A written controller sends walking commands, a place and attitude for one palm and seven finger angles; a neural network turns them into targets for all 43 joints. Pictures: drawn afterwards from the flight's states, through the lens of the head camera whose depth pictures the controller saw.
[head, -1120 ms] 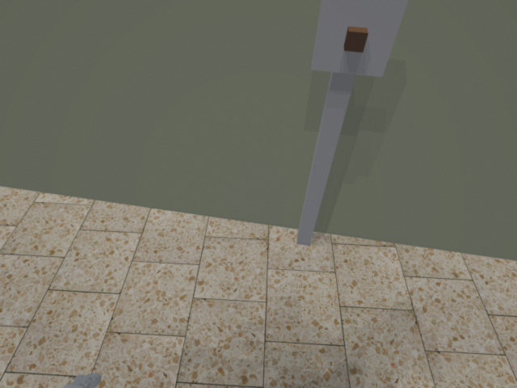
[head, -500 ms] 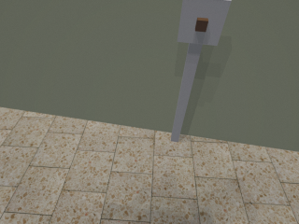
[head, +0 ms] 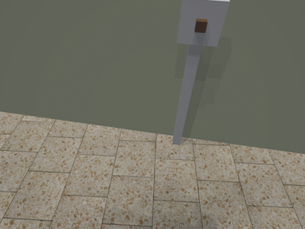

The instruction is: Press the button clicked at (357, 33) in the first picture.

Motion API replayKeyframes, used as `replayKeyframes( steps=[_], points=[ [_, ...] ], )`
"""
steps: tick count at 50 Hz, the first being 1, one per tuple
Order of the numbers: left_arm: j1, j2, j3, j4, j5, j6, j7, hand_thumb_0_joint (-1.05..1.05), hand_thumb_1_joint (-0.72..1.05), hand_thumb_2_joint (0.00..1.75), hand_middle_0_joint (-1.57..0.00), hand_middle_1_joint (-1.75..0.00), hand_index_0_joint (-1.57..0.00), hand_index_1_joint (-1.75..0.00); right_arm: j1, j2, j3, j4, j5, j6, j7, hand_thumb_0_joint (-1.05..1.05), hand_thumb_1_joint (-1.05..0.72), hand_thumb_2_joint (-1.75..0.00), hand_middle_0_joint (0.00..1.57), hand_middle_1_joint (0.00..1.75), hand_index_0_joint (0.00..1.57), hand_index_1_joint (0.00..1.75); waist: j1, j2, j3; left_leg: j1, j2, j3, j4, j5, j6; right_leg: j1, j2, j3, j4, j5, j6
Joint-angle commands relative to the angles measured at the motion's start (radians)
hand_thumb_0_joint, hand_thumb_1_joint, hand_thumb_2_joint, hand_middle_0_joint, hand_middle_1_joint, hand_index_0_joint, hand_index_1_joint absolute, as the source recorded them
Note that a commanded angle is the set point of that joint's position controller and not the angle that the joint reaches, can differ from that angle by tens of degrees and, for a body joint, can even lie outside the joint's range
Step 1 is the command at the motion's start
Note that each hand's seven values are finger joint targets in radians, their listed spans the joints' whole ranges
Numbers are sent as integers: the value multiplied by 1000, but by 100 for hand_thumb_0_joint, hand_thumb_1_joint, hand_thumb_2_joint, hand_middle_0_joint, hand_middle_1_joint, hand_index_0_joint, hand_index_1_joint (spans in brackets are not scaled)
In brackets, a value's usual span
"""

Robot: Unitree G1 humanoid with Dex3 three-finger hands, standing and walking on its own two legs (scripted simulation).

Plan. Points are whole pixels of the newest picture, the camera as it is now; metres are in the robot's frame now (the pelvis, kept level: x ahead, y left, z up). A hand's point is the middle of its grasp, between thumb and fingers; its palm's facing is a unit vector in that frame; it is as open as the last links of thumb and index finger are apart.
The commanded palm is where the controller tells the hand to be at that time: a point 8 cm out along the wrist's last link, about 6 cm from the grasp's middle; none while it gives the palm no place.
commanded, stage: look at it before walking up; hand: left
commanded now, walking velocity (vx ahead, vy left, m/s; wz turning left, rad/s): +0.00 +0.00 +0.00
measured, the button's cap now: (200, 25) +0.84 -0.15 +0.17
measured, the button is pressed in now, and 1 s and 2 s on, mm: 0 0 0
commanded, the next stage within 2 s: turn to face it in 0.42 s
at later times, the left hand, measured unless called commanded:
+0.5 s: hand out of the picture +0.07 +0.25 -0.16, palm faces -0.02 -0.94 -0.34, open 7.4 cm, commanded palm none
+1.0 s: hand out of the picture +0.06 +0.19 -0.17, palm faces -0.10 -0.97 -0.23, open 7.4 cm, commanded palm none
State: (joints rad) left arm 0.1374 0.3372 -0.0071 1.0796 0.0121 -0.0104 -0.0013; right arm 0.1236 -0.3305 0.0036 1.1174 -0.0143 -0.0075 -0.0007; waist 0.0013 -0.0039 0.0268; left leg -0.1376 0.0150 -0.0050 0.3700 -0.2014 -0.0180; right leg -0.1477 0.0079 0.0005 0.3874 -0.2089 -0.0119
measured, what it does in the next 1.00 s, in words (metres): stands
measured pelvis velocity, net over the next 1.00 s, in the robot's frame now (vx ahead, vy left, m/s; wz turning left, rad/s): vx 0.02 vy -0.01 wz -0.10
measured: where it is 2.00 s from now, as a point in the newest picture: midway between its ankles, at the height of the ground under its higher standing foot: (178, 223)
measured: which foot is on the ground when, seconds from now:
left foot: down 0.00-1.00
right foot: down 0.00-1.00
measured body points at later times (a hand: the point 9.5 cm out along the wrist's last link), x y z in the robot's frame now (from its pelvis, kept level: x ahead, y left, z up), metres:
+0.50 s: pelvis +0.00 +0.00 +0.00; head +0.01 +0.00 +0.45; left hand +0.07 +0.30 -0.13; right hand +0.09 -0.29 -0.13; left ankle +0.00 +0.13 -0.75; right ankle +0.00 -0.11 -0.75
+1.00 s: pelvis +0.02 -0.01 -0.01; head +0.02 -0.02 +0.44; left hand +0.07 +0.25 -0.16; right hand +0.03 -0.27 -0.16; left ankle +0.00 +0.13 -0.75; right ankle -0.01 -0.11 -0.73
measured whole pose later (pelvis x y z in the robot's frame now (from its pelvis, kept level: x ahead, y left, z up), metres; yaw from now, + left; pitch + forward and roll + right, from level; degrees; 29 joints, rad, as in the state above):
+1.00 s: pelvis +0.02 -0.01 -0.01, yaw -6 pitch +0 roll +1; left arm 0.26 0.25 0.03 1.03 0.03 0.04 -0.03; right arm 0.22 -0.23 -0.02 1.07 -0.03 0.01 -0.01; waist 0.00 -0.01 0.01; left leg -0.17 0.06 0.08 0.47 -0.30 -0.03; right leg -0.30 0.02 0.01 0.70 -0.42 -0.01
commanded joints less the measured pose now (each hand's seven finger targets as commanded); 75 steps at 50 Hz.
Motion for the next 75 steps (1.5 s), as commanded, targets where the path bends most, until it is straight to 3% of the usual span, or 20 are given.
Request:
replayKeyframes(
  steps=[1, 31, 40, 44, 46, 47, 48, 50, 52, 53, 54, 55, 57, 60, 63, 69, 71, 73, 74, 75],
  points=[
    [-40, 207, 42, -60, -2, -18, 11, 0, 90, 90, -20, -30, -20, -30, -45, -204, -37, -66, 5, -28, -13, 0, -90, -90, 20, 30, 20, 30, 2, 8, -45, -2, 98, -87, -56, 105, 41, -4, -130, 117, -75, 94, -24],
    [-40, 212, 44, -57, 0, -16, 11, 0, 90, 90, -20, -30, -20, -30, -47, -211, -39, -64, 6, -26, -18, 0, -90, -90, 20, 30, 20, 30, -1, 0, -47, 35, 108, -73, -53, 156, 36, 3, -126, 121, -73, 188, -25],
    [32, 103, 32, -73, 2, 21, 16, 0, 90, 90, -20, -30, -20, -30, 26, -92, -29, -81, 4, -3, -24, 0, -90, -90, 20, 30, 20, 30, -3, -2, -46, 0, 111, -24, 8, 103, 20, -57, -110, 150, -4, 189, -13],
    [75, 71, 43, -94, 11, 34, -9, 0, 90, 90, -20, -30, -20, -30, 58, -118, -46, -93, -8, 5, -19, 0, -90, -90, 20, 30, 20, 30, -6, 52, 22, -35, 171, -94, -73, -345, 57, -183, -22, 115, 54, -271, -10],
    [90, 41, 56, -121, 15, 37, -24, 0, 90, 90, -20, -30, -20, -30, 87, -162, -72, -105, -10, 2, -23, 0, -90, -90, 20, 30, 20, 30, -17, 159, 78, -74, 297, -238, -175, -505, 134, -265, 31, 16, 286, -244, 0],
    [76, 20, 62, -138, 17, 37, -30, 0, 90, 90, -20, -30, -20, -30, 100, -172, -81, -108, -9, -6, -25, 0, -90, -90, 20, 30, 20, 30, -24, 183, 70, -59, 357, -281, -204, -456, 176, -303, 7, -7, 399, -244, 5],
    [61, 10, 68, -156, 18, 33, -36, 0, 90, 90, -20, -30, -20, -30, 114, -165, -86, -110, -12, -14, -28, 0, -90, -90, 20, 30, 20, 30, -30, 173, 70, -26, 374, -273, -194, -364, 193, -346, -28, 8, 422, -275, 5],
    [76, -15, 74, -163, 16, 21, -47, 0, 90, 90, -20, -30, -20, -30, 112, -146, -89, -108, -15, -25, -31, 0, -90, -90, 20, 30, 20, 30, -16, 146, 50, -22, 361, -187, -128, -219, 172, -296, -54, -7, 345, -278, 6],
    [197, -41, 78, -119, 17, 12, -49, 0, 90, 90, -20, -30, -20, -30, 92, -120, -88, -101, -15, -25, -32, 0, -90, -90, 20, 30, 20, 30, 38, 113, 16, -133, 288, -45, 48, -146, 107, -64, -20, -76, 154, -136, 5],
    [299, -10, 85, -80, 20, 1, -42, 0, 90, 90, -20, -30, -20, -30, 102, -81, -81, -100, -12, -23, -30, 0, -90, -90, 20, 30, 20, 30, 73, -7, -10, -259, 200, 46, 253, -201, 56, 111, -31, -32, 24, -112, -11],
    [394, 107, 108, -52, 26, -17, -20, 0, 90, 90, -20, -30, -20, -30, 101, 20, -59, -136, -1, -23, -21, 0, -90, -90, 20, 30, 20, 30, 99, -387, -22, -556, 46, 188, 603, -387, -12, 268, -293, 394, -154, -185, -113],
    [454, 100, 103, -43, 4, -14, -3, 0, 90, 90, -20, -30, -20, -30, -9, -6, -59, -181, -6, -28, -18, 0, -90, -90, 20, 30, 20, 30, 142, -264, 8, -599, 64, 66, 730, -416, 6, 178, -376, 526, -207, -182, -197],
    [347, 36, 85, -50, 10, -22, 6, 0, 90, 90, -20, -30, -20, -30, -26, 8, -68, -170, -8, -29, -10, 0, -90, -90, 20, 30, 20, 30, 73, -117, 94, -602, 112, 22, 821, -258, 8, 45, -319, 459, -218, -249, -228],
    [280, -25, 68, -59, 17, -40, 15, 0, 90, 90, -20, -30, -20, -30, 59, 57, -69, -129, -17, -19, -1, 0, -90, -90, 20, 30, 20, 30, 3, -33, 65, -511, 122, 56, 773, -142, -12, -7, -242, 262, -184, -14, -198],
    [320, -38, 63, -34, 17, -46, 17, 0, 90, 90, -20, -30, -20, -30, 51, 78, -71, -135, -13, -14, 0, 0, -90, -90, 20, 30, 20, 30, 5, -64, 43, -518, 114, 79, 701, -101, -20, 40, -212, 195, -171, 129, -197],
    [371, -49, 62, 10, 23, -43, 25, 0, 90, 90, -20, -30, -20, -30, -45, 102, -68, -174, -7, -31, 3, 0, -90, -90, 20, 30, 20, 30, 30, -73, 52, -498, 106, 99, 482, -110, 4, 128, -214, 183, -124, 298, -199],
    [344, -43, 66, 7, 21, -38, 23, 0, 90, 90, -20, -30, -20, -30, -27, 104, -67, -170, -3, -37, -2, 0, -90, -90, 20, 30, 20, 30, 9, -66, 56, -386, 82, 129, 378, -114, 20, 93, -197, 157, -84, 387, -187],
    [311, -40, 70, 2, 13, -39, 16, 0, 90, 90, -20, -30, -20, -30, 128, 88, -74, -114, -7, -47, -21, 0, -90, -90, 20, 30, 20, 30, -67, -31, 5, -118, 30, 177, 231, -12, 35, 12, -135, 90, 91, 554, -153],
    [305, -57, 71, -2, 9, -38, 11, 0, 90, 90, -20, -30, -20, -30, 284, 44, -88, -70, -13, -54, -33, 0, -90, -90, 20, 30, 20, 30, -126, 1, -78, 127, 81, 108, 151, 50, 55, -102, -91, 60, 301, 472, -116],
    [360, -111, 71, -24, 0, -31, -2, 0, 90, 90, -20, -30, -20, -30, 402, -81, -114, -41, -29, -59, -46, 0, -90, -90, 20, 30, 20, 30, -138, 243, -177, 359, 389, -308, 61, 44, 168, -358, 21, -25, 626, 65, -48]
  ],
)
